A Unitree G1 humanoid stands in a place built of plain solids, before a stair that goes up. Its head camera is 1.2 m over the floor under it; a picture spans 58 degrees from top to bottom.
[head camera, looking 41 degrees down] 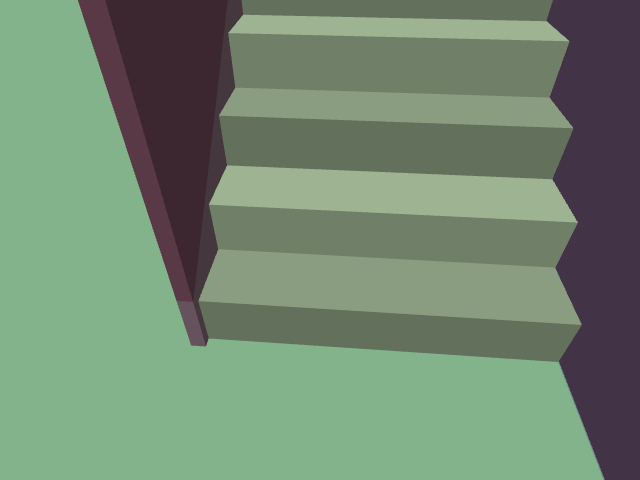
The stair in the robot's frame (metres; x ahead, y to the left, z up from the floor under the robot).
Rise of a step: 0.19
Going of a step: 0.24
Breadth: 1.14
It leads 5 degrees to the right of straight ahead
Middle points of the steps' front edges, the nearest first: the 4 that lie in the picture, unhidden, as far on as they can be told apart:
0.83 -0.19 0.19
1.07 -0.21 0.38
1.31 -0.23 0.57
1.54 -0.25 0.76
